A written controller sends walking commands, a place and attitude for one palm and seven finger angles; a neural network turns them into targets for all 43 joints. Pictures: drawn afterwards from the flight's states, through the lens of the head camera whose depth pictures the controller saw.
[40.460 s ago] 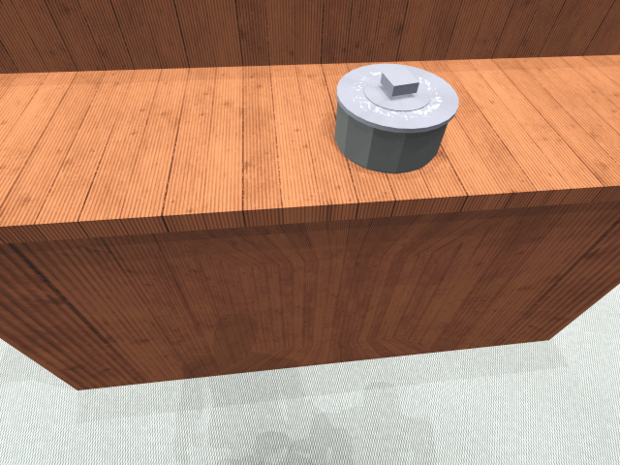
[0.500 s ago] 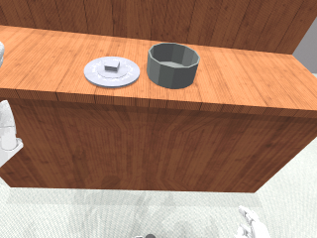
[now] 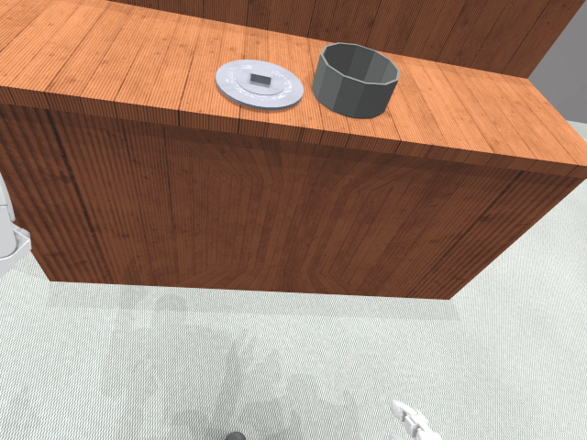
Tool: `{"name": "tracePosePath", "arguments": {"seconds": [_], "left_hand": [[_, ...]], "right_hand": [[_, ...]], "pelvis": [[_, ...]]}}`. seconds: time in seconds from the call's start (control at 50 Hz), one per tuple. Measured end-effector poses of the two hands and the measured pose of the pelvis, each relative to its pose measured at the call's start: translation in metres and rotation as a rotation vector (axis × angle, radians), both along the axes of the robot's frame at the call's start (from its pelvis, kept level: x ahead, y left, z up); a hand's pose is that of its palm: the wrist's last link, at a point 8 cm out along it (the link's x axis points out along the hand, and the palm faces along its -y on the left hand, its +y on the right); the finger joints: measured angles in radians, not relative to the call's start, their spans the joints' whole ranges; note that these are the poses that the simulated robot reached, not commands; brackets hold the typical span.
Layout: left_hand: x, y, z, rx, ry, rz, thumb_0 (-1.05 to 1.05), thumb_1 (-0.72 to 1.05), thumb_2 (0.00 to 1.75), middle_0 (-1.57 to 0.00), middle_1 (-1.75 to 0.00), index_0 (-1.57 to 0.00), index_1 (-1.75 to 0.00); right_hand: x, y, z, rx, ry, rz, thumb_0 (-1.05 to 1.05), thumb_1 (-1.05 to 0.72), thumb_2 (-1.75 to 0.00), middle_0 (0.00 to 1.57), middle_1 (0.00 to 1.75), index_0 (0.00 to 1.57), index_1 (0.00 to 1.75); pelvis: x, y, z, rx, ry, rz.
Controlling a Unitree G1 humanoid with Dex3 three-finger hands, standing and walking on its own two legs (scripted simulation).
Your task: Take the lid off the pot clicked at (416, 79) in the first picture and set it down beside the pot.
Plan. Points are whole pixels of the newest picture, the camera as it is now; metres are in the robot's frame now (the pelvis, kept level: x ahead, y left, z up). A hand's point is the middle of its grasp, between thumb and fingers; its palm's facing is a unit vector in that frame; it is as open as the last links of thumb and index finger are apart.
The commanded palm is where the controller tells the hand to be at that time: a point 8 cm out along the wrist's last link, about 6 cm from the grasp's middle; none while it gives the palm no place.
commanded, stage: stop stepping back and stand still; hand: left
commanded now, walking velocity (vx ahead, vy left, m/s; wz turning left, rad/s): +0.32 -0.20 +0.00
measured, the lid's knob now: (261, 74) +0.85 +0.11 +0.05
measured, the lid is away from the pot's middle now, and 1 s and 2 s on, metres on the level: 0.23 0.23 0.23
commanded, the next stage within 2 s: let the arm hang, fingers relaxed in 1.78 s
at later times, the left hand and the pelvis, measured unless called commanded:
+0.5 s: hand out of the picture +0.10 +0.30 +0.23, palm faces +0.27 -0.88 -0.39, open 7.5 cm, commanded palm none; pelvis -0.10 +0.10 -0.01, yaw -1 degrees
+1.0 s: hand out of the picture -0.16 +0.27 -0.22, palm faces +0.01 -0.99 -0.14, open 7.2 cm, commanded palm none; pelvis -0.11 +0.10 -0.04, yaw +1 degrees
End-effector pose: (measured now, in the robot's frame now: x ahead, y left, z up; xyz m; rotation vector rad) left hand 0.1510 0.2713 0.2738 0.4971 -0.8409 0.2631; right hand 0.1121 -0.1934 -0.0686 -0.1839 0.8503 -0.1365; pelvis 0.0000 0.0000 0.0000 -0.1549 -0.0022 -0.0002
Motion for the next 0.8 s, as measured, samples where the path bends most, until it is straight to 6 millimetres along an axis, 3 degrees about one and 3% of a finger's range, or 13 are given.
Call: {"name": "tracePosePath", "arguments": {"seconds": [0.06, 0.12, 0.26, 0.36, 0.48, 0.5, 0.54, 0.58, 0.62, 0.68, 0.72, 0.76, 0.8], "left_hand": [[-0.026, 0.010, 0.005, 0.163, 0.041, 0.050, 0.01, 0.88, 0.90, -0.20, -0.31, -0.20, -0.30], [-0.048, 0.020, -0.016, 0.259, 0.001, 0.051, 0.01, 0.89, 0.90, -0.20, -0.31, -0.21, -0.30], [-0.047, 0.101, -0.039, -0.021, -0.174, 0.088, 0.00, 0.88, 0.90, -0.21, -0.31, -0.21, -0.30], [-0.043, 0.104, -0.057, -0.160, -0.017, 0.014, 0.01, 0.89, 0.90, -0.20, -0.31, -0.20, -0.30], [-0.088, 0.073, -0.026, 0.013, 0.093, -0.103, 0.02, 0.89, 0.90, -0.20, -0.31, -0.20, -0.30], [-0.081, 0.076, -0.038, 0.026, 0.161, -0.099, 0.01, 0.89, 0.90, -0.20, -0.31, -0.20, -0.30], [-0.053, 0.095, -0.091, -0.044, 0.458, -0.018, 0.00, 0.89, 0.90, -0.20, -0.31, -0.20, -0.30], [-0.037, 0.110, -0.168, -0.146, 0.808, 0.086, 0.00, 0.89, 0.90, -0.20, -0.30, -0.20, -0.30], [-0.042, 0.111, -0.250, -0.232, 1.132, 0.156, 0.00, 0.90, 0.90, -0.19, -0.30, -0.19, -0.30], [-0.083, 0.085, -0.352, -0.312, 1.537, 0.177, 0.01, 0.91, 0.90, -0.19, -0.30, -0.19, -0.30], [-0.127, 0.059, -0.403, -0.354, 1.735, 0.162, 0.01, 0.91, 0.90, -0.19, -0.30, -0.19, -0.30], [-0.177, 0.033, -0.435, -0.437, 1.899, 0.152, 0.01, 0.91, 0.90, -0.19, -0.30, -0.19, -0.30], [-0.221, 0.027, -0.451, -0.536, 1.997, 0.222, 0.01, 0.96, 0.89, -0.20, -0.30, -0.20, -0.30]], "right_hand": [[-0.012, 0.004, -0.006, 0.000, -0.013, -0.004, 0.01, -0.90, -0.90, 0.20, 0.30, 0.20, 0.30], [-0.014, -0.003, -0.036, -0.042, -0.056, 0.003, 0.01, -0.90, -0.90, 0.21, 0.30, 0.20, 0.30], [-0.032, 0.019, -0.040, -0.141, -0.147, -0.044, 0.01, -0.90, -0.90, 0.20, 0.30, 0.20, 0.30], [-0.070, 0.054, -0.018, -0.066, -0.142, -0.042, 0.01, -0.90, -0.90, 0.20, 0.30, 0.20, 0.29], [-0.102, 0.074, -0.006, -0.025, -0.013, -0.018, 0.01, -0.90, -0.90, 0.20, 0.30, 0.20, 0.30], [-0.103, 0.072, -0.011, -0.029, -0.002, -0.001, 0.01, -0.90, -0.90, 0.20, 0.30, 0.20, 0.30], [-0.106, 0.066, -0.025, -0.032, 0.020, 0.013, 0.01, -0.90, -0.90, 0.20, 0.30, 0.20, 0.30], [-0.111, 0.057, -0.039, -0.026, 0.021, -0.010, 0.01, -0.90, -0.90, 0.20, 0.30, 0.20, 0.30], [-0.122, 0.046, -0.050, -0.022, 0.025, -0.046, 0.01, -0.90, -0.90, 0.20, 0.30, 0.20, 0.30], [-0.151, 0.027, -0.062, -0.032, 0.066, -0.098, 0.01, -0.90, -0.90, 0.20, 0.30, 0.20, 0.30], [-0.174, 0.012, -0.072, -0.046, 0.128, -0.131, 0.01, -0.90, -0.90, 0.20, 0.30, 0.20, 0.30], [-0.197, 0.003, -0.078, -0.068, 0.239, -0.152, 0.01, -0.90, -0.90, 0.20, 0.30, 0.20, 0.30], [-0.218, -0.002, -0.077, -0.092, 0.355, -0.154, 0.01, -0.90, -0.90, 0.20, 0.30, 0.20, 0.29]], "pelvis": [[-0.015, 0.013, -0.007, 0.043, 0.020, 0.013], [-0.033, 0.031, -0.046, 0.098, 0.020, -0.081], [-0.070, 0.075, -0.073, 0.049, -0.065, -0.059], [-0.096, 0.084, -0.046, 0.052, -0.082, -0.062], [-0.102, 0.093, -0.010, 0.006, 0.000, -0.037], [-0.102, 0.097, -0.009, -0.005, 0.018, -0.020], [-0.103, 0.104, -0.010, -0.015, 0.034, 0.004], [-0.105, 0.108, -0.015, 0.003, 0.033, 0.006], [-0.109, 0.105, -0.022, 0.047, 0.022, -0.007], [-0.115, 0.092, -0.033, 0.116, 0.008, -0.025], [-0.120, 0.084, -0.041, 0.144, -0.001, -0.025], [-0.121, 0.082, -0.041, 0.122, -0.013, 0.003], [-0.119, 0.081, -0.039, 0.099, -0.015, 0.023]]}}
